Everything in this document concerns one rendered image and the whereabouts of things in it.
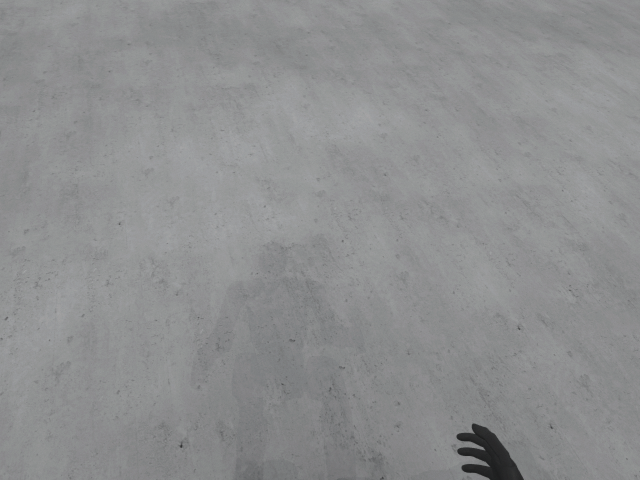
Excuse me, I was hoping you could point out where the right robot hand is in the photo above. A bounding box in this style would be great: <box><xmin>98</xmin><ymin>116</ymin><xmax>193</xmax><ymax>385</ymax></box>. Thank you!
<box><xmin>456</xmin><ymin>423</ymin><xmax>524</xmax><ymax>480</ymax></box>

